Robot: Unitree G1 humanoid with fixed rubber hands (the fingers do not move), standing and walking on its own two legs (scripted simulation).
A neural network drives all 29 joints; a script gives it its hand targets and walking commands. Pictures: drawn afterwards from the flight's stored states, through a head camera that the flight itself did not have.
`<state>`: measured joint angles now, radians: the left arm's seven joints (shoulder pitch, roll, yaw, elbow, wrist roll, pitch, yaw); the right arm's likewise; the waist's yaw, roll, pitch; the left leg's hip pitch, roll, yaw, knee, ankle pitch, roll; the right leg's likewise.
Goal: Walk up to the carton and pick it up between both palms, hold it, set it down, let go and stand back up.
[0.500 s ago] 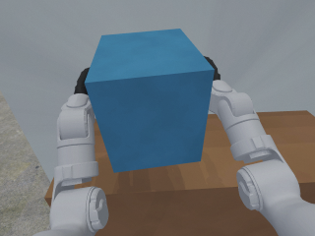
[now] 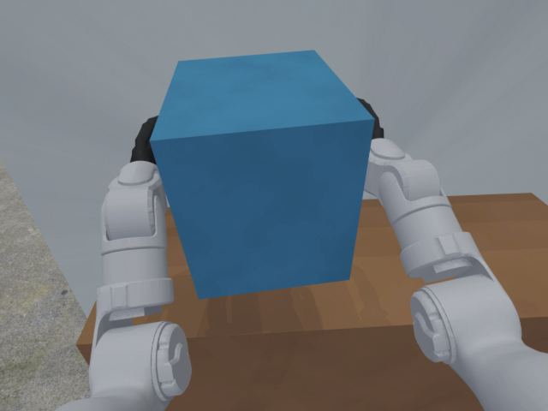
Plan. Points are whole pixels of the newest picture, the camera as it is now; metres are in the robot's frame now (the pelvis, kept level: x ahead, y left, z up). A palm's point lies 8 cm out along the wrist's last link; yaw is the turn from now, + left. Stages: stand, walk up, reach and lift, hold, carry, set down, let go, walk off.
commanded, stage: hold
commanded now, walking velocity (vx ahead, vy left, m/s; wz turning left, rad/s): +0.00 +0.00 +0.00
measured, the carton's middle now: (260, 166) +0.39 +0.01 +0.24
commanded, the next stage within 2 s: set down in 0.68 s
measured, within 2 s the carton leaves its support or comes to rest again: neither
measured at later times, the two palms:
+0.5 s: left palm (143, 172) +0.36 +0.17 +0.25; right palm (363, 150) +0.37 -0.14 +0.27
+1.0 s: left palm (143, 150) +0.37 +0.16 +0.28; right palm (366, 136) +0.38 -0.14 +0.28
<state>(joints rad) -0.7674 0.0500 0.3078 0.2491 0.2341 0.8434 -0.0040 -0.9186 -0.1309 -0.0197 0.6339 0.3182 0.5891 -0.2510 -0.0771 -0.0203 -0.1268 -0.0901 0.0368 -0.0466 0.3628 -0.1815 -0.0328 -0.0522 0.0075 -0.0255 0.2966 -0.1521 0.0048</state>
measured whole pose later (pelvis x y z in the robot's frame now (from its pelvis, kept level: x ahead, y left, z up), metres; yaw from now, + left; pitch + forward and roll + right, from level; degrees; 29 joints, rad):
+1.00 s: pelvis +0.00 +0.00 +0.00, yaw +0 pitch -7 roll +0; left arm -0.86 0.03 0.42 0.37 0.32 0.67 -0.05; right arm -0.98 -0.08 -0.13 0.75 0.18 0.40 -0.18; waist -0.07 -0.02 -0.09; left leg -0.02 0.03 -0.05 0.32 -0.17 -0.03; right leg 0.00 0.00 -0.03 0.29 -0.16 0.01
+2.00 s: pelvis +0.01 -0.01 +0.00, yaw +2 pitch -6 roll -1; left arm -0.67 0.01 0.32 0.46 0.28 0.43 0.02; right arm -0.79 0.01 -0.24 0.88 -0.03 0.05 -0.10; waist -0.02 -0.06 0.03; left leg -0.04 0.03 -0.07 0.31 -0.17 -0.05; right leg 0.00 0.00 -0.05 0.27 -0.16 0.00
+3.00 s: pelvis +0.02 -0.01 +0.00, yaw -2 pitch +2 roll +0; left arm -0.76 -0.07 0.45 0.78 0.31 0.18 0.06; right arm -0.81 -0.03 -0.40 0.99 -0.19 -0.05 -0.02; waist 0.05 -0.02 -0.03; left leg -0.16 0.05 -0.01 0.27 -0.14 -0.04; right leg -0.17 0.02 0.01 0.28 -0.14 -0.01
